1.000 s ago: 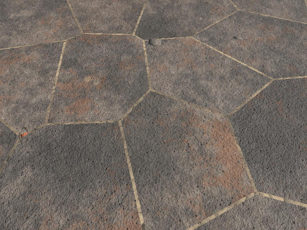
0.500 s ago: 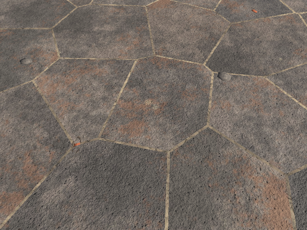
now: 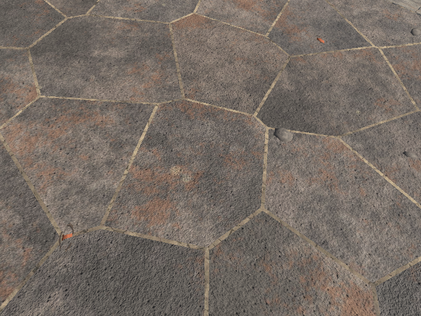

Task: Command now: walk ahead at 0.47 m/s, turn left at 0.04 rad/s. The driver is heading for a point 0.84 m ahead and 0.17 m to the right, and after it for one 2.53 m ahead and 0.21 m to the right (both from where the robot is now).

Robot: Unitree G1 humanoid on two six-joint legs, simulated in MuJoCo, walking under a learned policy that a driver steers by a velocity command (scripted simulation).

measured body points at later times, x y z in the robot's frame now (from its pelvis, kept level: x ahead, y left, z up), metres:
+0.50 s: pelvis +0.27 -0.05 +0.00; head +0.30 -0.05 +0.45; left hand +0.32 +0.23 -0.12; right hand +0.44 -0.31 -0.10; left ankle +0.43 +0.13 -0.68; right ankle +0.25 -0.14 -0.75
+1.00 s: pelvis +0.55 +0.02 +0.00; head +0.56 +0.03 +0.45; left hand +0.71 +0.28 -0.12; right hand +0.56 -0.26 -0.12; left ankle +0.53 +0.11 -0.75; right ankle +0.63 -0.17 -0.66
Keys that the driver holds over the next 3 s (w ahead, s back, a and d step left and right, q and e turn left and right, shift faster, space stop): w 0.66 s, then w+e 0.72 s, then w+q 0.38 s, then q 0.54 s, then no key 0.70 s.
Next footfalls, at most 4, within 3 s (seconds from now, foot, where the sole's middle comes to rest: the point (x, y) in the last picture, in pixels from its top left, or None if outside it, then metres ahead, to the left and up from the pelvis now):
0.16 right None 0.29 -0.14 -0.78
0.70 left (159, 294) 0.57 0.11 -0.78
1.28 right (235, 220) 0.83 -0.17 -0.78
1.82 left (205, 144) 1.20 -0.08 -0.78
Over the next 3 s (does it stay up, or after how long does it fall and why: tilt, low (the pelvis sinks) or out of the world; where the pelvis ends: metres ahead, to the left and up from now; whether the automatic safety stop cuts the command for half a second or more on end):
stays up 1.20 -0.15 -0.01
